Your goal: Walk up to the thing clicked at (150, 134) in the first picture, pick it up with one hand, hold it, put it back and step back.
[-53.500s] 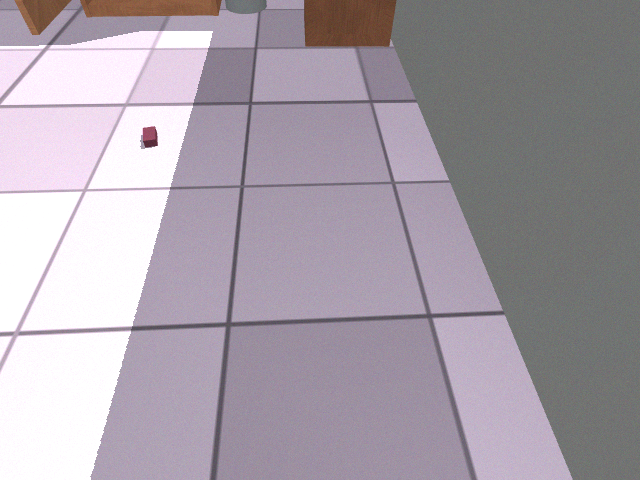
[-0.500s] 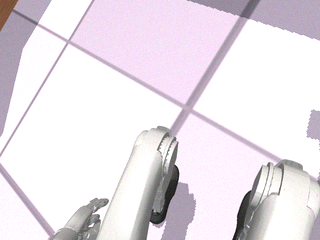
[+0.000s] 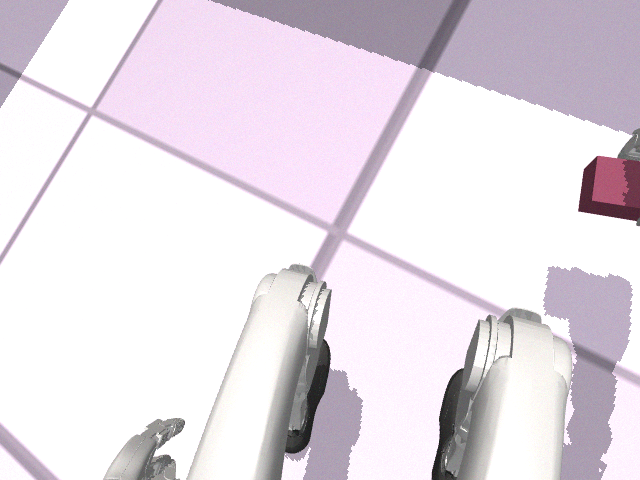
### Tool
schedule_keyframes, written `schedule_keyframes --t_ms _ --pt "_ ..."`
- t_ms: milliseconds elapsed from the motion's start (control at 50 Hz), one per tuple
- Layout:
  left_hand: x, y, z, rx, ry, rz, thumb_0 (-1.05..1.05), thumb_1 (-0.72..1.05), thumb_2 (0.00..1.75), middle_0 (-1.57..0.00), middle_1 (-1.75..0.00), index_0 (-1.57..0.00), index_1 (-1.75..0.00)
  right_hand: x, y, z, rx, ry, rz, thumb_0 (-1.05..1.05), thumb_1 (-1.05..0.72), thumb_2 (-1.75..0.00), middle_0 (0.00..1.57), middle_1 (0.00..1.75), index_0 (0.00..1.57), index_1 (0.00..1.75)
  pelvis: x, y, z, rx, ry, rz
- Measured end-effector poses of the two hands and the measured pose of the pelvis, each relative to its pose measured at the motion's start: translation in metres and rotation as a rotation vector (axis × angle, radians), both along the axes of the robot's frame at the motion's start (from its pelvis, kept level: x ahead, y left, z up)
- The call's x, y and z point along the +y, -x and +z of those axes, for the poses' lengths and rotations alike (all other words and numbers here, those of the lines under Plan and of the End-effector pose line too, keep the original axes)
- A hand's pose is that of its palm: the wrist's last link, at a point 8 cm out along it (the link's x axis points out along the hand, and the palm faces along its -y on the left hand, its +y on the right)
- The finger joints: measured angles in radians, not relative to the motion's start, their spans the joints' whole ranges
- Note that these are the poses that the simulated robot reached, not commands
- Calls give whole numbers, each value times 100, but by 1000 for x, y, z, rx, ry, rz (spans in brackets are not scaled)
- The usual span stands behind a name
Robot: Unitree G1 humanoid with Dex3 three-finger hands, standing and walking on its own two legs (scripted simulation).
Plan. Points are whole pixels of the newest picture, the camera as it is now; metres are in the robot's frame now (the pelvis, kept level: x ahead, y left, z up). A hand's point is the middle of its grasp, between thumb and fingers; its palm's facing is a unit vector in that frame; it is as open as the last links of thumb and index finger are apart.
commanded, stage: lift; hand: right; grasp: from above
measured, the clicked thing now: out of the picture +0.49 -0.31 -0.17
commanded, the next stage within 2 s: hold in 1.34 s
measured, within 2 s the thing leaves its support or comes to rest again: neither
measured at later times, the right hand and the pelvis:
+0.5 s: hand out of the picture +0.38 -0.30 +0.07, palm faces -0.42 +0.11 -0.90, open 8.9 cm; pelvis +0.00 +0.00 +0.14, yaw -5 degrees
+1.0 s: hand out of the picture +0.33 -0.26 +0.23, palm faces -0.43 +0.11 -0.90, open 8.8 cm; pelvis +0.03 +0.01 +0.30, yaw -7 degrees
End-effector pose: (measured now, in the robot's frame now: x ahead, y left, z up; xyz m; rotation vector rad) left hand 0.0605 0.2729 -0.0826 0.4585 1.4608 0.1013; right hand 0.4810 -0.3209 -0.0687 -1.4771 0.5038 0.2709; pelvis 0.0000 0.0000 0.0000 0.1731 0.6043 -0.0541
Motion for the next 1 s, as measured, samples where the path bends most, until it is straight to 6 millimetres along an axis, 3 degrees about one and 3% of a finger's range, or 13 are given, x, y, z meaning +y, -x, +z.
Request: schedule_keyframes --t_ms 200,400,700,840,1000 --pt "-8 -42 27 -131 33 6 1 90 90 -20 -30 -21 -30 -8 38 70 -12 -3 5 0 -20 -30 74 49 79 41 -2 0 42 -1 27 -16" --pt "-23 -75 81 -259 81 9 1 89 90 -20 -30 -21 -30 4 74 153 -52 -24 13 0 -22 -29 73 48 78 40 -1 0 103 -53 53 -33" --pt "-24 -92 196 -388 111 52 1 89 90 -20 -30 -21 -30 34 131 282 -39 -39 -6 0 -23 -26 74 46 79 38 4 -11 222 -196 110 -52" --pt "-19 -98 241 -437 113 55 1 89 90 -20 -30 -21 -30 41 143 324 -33 -29 -21 0 -24 -24 74 46 80 38 7 -20 265 -268 132 -61" --pt "-14 -101 279 -456 119 75 1 89 90 -20 -30 -21 -30 53 142 360 -42 -11 -24 0 -25 -22 74 45 80 37 9 -33 305 -326 149 -62"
